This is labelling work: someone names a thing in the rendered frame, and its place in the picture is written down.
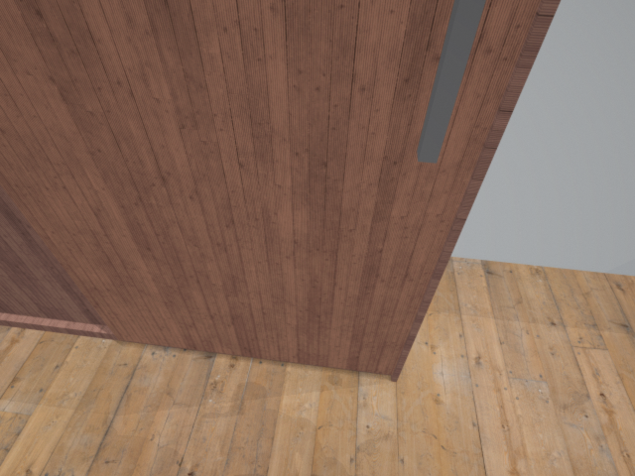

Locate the handle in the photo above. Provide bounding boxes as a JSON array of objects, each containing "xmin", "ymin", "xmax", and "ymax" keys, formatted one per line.
[{"xmin": 417, "ymin": 0, "xmax": 486, "ymax": 164}]

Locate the wardrobe door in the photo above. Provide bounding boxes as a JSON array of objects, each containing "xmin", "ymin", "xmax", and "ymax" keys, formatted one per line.
[
  {"xmin": 0, "ymin": 0, "xmax": 541, "ymax": 375},
  {"xmin": 0, "ymin": 184, "xmax": 106, "ymax": 325}
]

